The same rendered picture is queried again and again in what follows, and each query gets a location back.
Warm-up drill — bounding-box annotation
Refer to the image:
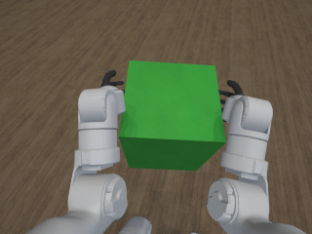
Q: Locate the left robot hand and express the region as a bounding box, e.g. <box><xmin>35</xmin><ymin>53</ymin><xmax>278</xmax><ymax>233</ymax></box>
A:
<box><xmin>100</xmin><ymin>70</ymin><xmax>125</xmax><ymax>93</ymax></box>

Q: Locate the robot left thigh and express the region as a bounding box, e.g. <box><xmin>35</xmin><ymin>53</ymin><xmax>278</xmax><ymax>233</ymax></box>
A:
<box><xmin>118</xmin><ymin>216</ymin><xmax>152</xmax><ymax>234</ymax></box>

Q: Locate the left robot upper arm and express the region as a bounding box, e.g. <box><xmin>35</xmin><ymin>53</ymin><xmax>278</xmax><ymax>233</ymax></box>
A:
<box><xmin>25</xmin><ymin>174</ymin><xmax>128</xmax><ymax>234</ymax></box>

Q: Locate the right robot forearm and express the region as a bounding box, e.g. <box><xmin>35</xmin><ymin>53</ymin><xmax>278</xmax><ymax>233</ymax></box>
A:
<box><xmin>219</xmin><ymin>95</ymin><xmax>273</xmax><ymax>205</ymax></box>

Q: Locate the carton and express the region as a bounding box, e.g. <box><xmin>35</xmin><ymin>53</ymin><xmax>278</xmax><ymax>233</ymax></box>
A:
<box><xmin>118</xmin><ymin>60</ymin><xmax>226</xmax><ymax>172</ymax></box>

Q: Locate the right robot hand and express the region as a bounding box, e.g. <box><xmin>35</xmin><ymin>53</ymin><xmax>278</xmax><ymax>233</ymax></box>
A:
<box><xmin>218</xmin><ymin>80</ymin><xmax>244</xmax><ymax>122</ymax></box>

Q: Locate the left robot forearm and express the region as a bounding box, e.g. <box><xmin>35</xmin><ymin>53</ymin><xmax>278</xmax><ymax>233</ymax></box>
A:
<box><xmin>67</xmin><ymin>85</ymin><xmax>126</xmax><ymax>206</ymax></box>

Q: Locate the right robot upper arm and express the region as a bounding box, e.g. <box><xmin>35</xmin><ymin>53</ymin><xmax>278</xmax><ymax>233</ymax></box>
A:
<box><xmin>207</xmin><ymin>177</ymin><xmax>306</xmax><ymax>234</ymax></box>

